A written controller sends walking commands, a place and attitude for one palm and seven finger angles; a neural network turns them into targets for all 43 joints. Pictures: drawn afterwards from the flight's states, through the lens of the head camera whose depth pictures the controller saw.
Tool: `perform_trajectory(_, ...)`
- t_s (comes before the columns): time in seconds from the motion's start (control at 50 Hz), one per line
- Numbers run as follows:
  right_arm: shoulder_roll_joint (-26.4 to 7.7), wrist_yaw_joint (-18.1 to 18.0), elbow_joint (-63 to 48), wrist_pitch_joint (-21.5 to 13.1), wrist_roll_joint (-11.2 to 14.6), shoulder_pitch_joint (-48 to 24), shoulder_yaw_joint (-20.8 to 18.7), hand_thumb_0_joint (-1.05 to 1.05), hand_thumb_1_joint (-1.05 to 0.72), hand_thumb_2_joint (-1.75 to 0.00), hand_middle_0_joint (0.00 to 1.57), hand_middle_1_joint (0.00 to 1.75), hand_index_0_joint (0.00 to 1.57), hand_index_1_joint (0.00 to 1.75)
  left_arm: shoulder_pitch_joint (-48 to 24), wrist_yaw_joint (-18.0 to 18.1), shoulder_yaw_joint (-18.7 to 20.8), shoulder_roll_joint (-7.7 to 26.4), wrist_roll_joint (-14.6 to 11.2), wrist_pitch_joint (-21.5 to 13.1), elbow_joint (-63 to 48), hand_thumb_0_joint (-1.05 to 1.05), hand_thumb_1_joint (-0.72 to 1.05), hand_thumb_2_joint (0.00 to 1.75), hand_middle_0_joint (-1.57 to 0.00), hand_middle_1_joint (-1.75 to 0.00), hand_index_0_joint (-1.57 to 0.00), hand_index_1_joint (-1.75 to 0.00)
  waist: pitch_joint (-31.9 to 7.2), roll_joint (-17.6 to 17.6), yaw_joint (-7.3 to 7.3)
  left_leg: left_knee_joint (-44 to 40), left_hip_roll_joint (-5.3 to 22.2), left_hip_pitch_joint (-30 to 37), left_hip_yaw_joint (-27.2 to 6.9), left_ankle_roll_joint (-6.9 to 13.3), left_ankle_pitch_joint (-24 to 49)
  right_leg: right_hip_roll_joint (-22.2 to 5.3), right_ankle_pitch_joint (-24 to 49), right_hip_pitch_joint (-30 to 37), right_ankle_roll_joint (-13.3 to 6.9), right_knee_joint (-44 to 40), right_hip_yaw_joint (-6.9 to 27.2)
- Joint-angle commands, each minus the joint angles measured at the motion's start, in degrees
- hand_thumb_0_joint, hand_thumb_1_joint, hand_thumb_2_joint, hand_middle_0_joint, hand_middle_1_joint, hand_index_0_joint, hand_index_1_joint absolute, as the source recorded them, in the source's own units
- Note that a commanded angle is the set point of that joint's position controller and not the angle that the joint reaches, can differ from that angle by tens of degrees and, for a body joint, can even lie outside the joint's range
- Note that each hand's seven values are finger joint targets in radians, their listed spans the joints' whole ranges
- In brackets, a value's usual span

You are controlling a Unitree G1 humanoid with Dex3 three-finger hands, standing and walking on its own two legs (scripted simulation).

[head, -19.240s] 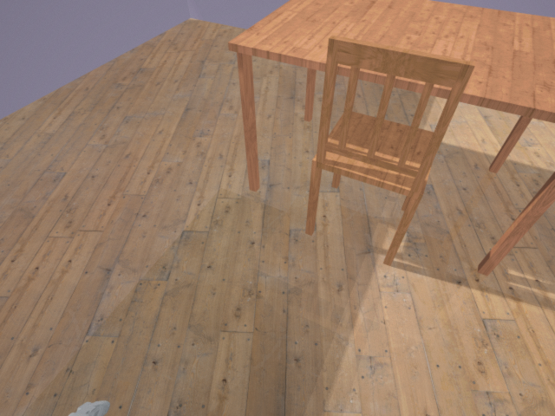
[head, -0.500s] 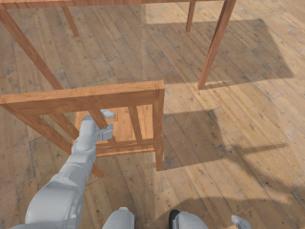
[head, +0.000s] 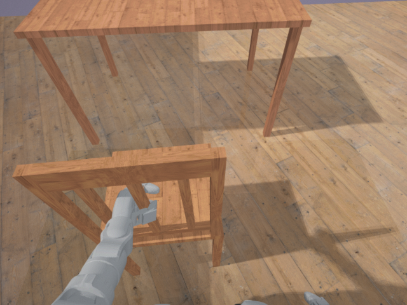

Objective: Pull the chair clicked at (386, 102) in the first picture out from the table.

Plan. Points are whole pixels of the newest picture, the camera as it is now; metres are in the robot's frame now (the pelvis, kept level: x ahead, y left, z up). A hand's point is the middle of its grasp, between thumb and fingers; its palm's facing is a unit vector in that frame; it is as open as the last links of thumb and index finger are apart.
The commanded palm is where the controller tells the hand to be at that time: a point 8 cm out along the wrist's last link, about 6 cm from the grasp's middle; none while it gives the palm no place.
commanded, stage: stop walking, hand still on the chair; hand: left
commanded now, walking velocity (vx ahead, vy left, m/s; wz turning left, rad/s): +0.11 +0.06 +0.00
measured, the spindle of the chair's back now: (146, 208) +0.34 +0.16 -0.09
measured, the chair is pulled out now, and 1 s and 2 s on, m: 0.64 0.68 0.68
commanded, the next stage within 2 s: open the thumb and straighten the fingers in 0.64 s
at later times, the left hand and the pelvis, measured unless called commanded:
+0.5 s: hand (149, 224) +0.29 +0.13 -0.06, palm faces -0.02 -0.98 -0.18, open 5.5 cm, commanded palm +0.27 +0.18 -0.04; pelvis +0.03 +0.02 +0.01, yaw -1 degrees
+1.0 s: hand (147, 220) +0.30 +0.14 -0.06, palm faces -0.02 -0.99 -0.15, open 8.3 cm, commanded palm +0.27 +0.19 -0.04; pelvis +0.04 +0.01 -0.01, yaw +2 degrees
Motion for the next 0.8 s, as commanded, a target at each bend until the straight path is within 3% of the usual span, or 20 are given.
perform_trajectory(0.0,-7.8,-1.5,-6.7,-2.5,-0.6,-2.5,-2.9,0.0,-0.9,-0.9,0.2,0.3,0.2,0.3,-13.9,1.0,0.6,9.4,2.1,-3.1,-12.7,0.0,0.9,0.9,-0.5,-1.45,-0.5,-1.45,-16.2,-4.8,1.0,-5.3,0.8,5.4,-2.2,3.6,-9.7,-7.1,-19.8,2.3,-0.5,-13.0,8.4)
perform_trajectory(0.04,-7.9,-1.8,-5.9,-2.6,-0.7,-2.8,-3.0,0.0,-0.9,-0.9,0.2,0.3,0.2,0.3,-11.9,1.1,0.4,9.5,2.1,-3.2,-13.2,0.0,0.9,0.9,-0.5,-1.45,-0.5,-1.45,-13.7,-4.5,0.82,-6.0,0.6,6.2,-2.4,3.7,-8.5,-7.3,-19.9,0.7,-0.7,-14.3,8.5)
perform_trajectory(0.12,-7.0,-1.8,-6.8,-2.7,-0.9,-3.9,-2.6,0.0,-0.9,-0.9,0.2,0.3,0.2,0.3,-7.4,0.9,-1.3,6.4,2.4,-3.6,-14.2,0.0,0.9,0.9,-0.5,-1.45,-0.5,-1.45,-12.5,-4.5,1.26,-7.2,1.2,6.6,-3.1,4.0,-5.6,-6.6,-16.1,0.3,-0.7,-13.1,7.7)
perform_trajectory(0.14,-7.1,-2.0,-6.4,-2.8,-0.9,-4.0,-2.6,0.0,-0.9,-0.9,0.2,0.3,0.2,0.3,-7.3,0.8,-1.5,6.9,2.3,-3.7,-16.1,0.0,0.9,0.9,-0.5,-1.45,-0.5,-1.45,-12.3,-2.3,0.99,-8.4,1.6,6.7,-3.2,4.1,-4.4,-6.2,-13.3,1.1,-0.5,-12.5,6.8)
perform_trajectory(0.22,-7.0,-1.9,-7.5,-3.0,-0.9,-4.9,-2.6,0.0,-0.9,-0.9,0.2,0.3,0.2,0.3,-2.9,0.9,-2.4,4.9,2.6,-3.7,-17.7,0.0,0.9,0.9,-0.5,-1.45,-0.5,-1.45,-14.2,-2.7,1.61,-9.1,2.5,7.4,-3.5,3.9,2.9,-5.3,-2.1,4.7,-0.7,-8.8,5.7)
perform_trajectory(0.24,-7.4,-1.9,-7.1,-3.1,-0.7,-4.6,-2.8,0.0,-0.9,-0.9,0.2,0.3,0.2,0.3,-2.0,0.9,-2.8,5.3,2.5,-3.6,-18.4,0.0,0.9,0.9,-0.5,-1.45,-0.5,-1.45,-14.4,0.3,1.34,-9.8,2.8,7.8,-3.5,3.9,5.4,-5.2,1.5,5.6,-0.7,-7.8,4.9)
perform_trajectory(0.34,-7.6,-1.8,-7.8,-3.2,-1.0,-4.9,-2.9,0.0,-0.9,-0.9,0.2,0.3,0.2,0.3,2.2,0.9,-3.9,4.8,2.5,-3.3,-21.7,0.0,0.9,0.9,-0.5,-1.45,-0.5,-1.45,-16.9,0.1,1.36,-8.8,3.5,10.2,-3.2,3.4,15.3,-5.4,12.7,8.7,-0.8,-5.3,3.9)
perform_trajectory(0.5,-7.2,-1.5,-8.7,-2.3,-1.2,-5.8,-2.7,0.0,-0.9,-0.9,0.2,0.3,0.2,0.3,4.1,1.0,-4.3,4.1,2.7,-2.3,-23.9,0.0,0.9,0.9,-0.5,-1.45,-0.5,-1.45,-16.5,-2.1,1.42,-8.8,3.0,10.3,-2.6,2.9,12.6,-5.8,12.3,8.7,-1.1,-6.4,4.7)
perform_trajectory(0.56,-7.1,-1.6,-8.7,-2.1,-1.2,-5.9,-2.6,0.0,-0.9,-0.9,0.2,0.3,0.2,0.3,4.7,1.2,-3.9,4.8,2.6,-2.1,-24.5,0.0,0.9,0.9,-0.5,-1.45,-0.5,-1.45,-16.5,-0.4,1.39,-9.0,2.9,10.1,-2.6,3.0,12.4,-6.0,12.1,9.1,-1.1,-6.7,4.5)
perform_trajectory(0.62,-6.9,-1.6,-9.0,-1.7,-1.2,-6.3,-2.5,0.0,-0.9,-0.9,0.2,0.3,0.2,0.3,5.1,1.2,-4.2,4.3,2.6,-1.9,-24.4,0.0,0.9,0.9,-0.5,-1.45,-0.5,-1.45,-16.1,-2.7,1.43,-8.8,2.7,9.9,-2.5,3.0,10.9,-6.1,11.2,8.8,-1.1,-7.4,4.8)
perform_trajectory(0.7,-6.9,-1.7,-9.0,-1.5,-1.1,-6.4,-2.5,0.0,-0.9,-0.9,0.2,0.3,0.2,0.3,5.3,1.2,-4.3,4.4,2.5,-1.8,-25.1,0.0,0.9,0.9,-0.5,-1.45,-0.5,-1.45,-16.5,-2.3,1.36,-8.7,2.8,10.4,-2.3,3.0,11.7,-6.2,11.8,8.9,-1.2,-7.4,4.7)
perform_trajectory(0.72,-6.9,-1.7,-9.4,-1.5,-1.1,-6.4,-2.7,0.0,-0.9,-0.9,0.2,0.3,0.2,0.3,7.6,1.4,-2.5,6.1,2.6,-2.1,-27.2,0.0,0.9,0.9,-0.5,-1.45,-0.5,-1.45,-17.0,-1.8,1.57,-8.6,2.7,10.5,-2.5,3.0,12.6,-6.4,13.1,9.8,-1.3,-7.3,4.6)
perform_trajectory(0.74,-10.0,0.3,-9.1,-1.9,1.3,-6.1,-3.8,0.0,-0.9,-0.9,0.2,0.3,0.2,0.3,15.4,0.3,-6.9,0.9,0.5,1.6,-19.7,0.0,0.78,0.84,-0.5,-1.45,-0.5,-1.45,-15.6,-5.8,-1.29,-7.0,-0.3,3.8,-0.4,2.0,9.5,-4.4,9.3,7.3,-0.6,-4.0,-1.5)
perform_trajectory(0.76,-9.1,1.6,-10.1,-2.1,1.7,-5.8,-3.3,0.0,-0.9,-0.9,0.2,0.3,0.2,0.3,12.4,-0.3,-5.4,0.7,-0.7,1.4,-23.7,0.0,0.66,0.78,-0.5,-1.45,-0.5,-1.45,-13.2,-10.5,-0.53,-5.8,-0.1,0.2,-0.3,2.5,6.0,-3.9,7.5,4.9,-0.1,-3.3,-1.7)
perform_trajectory(0.78,-9.4,2.3,-10.8,-2.8,1.6,-6.5,-4.1,0.0,-0.9,-0.9,0.2,0.3,0.2,0.3,9.8,-0.9,-1.6,5.9,-0.6,0.4,-29.5,0.0,0.54,0.73,-0.5,-1.45,-0.5,-1.45,-15.5,-8.4,-0.02,-4.4,-1.0,-1.3,-0.4,2.9,3.7,-3.5,5.4,4.1,0.0,-2.6,-0.7)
